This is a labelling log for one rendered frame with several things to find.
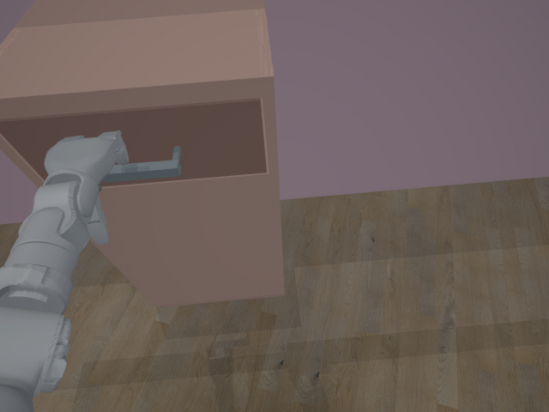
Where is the left robot upper arm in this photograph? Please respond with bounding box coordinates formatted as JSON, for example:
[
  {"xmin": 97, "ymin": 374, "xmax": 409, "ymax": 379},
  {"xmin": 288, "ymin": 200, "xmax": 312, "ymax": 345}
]
[{"xmin": 0, "ymin": 306, "xmax": 72, "ymax": 412}]

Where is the left robot forearm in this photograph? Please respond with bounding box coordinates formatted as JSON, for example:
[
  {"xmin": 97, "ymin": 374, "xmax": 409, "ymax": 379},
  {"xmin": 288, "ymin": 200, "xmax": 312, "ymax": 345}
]
[{"xmin": 0, "ymin": 168, "xmax": 99, "ymax": 314}]

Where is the left robot hand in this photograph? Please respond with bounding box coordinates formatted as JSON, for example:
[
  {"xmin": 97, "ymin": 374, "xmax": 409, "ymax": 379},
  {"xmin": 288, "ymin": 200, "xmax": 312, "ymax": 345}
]
[{"xmin": 45, "ymin": 130, "xmax": 129, "ymax": 245}]

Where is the handle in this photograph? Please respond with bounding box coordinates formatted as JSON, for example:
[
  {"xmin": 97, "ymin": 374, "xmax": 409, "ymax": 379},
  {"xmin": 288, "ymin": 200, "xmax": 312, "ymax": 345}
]
[{"xmin": 102, "ymin": 146, "xmax": 182, "ymax": 183}]

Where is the cabinet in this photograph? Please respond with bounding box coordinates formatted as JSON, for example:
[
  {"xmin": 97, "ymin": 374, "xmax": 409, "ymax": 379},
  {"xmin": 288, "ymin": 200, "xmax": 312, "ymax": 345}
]
[{"xmin": 0, "ymin": 0, "xmax": 285, "ymax": 307}]

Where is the drawer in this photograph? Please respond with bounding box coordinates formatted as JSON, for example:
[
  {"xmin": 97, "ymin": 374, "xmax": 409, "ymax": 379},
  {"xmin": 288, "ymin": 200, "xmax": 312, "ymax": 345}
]
[{"xmin": 0, "ymin": 98, "xmax": 267, "ymax": 187}]

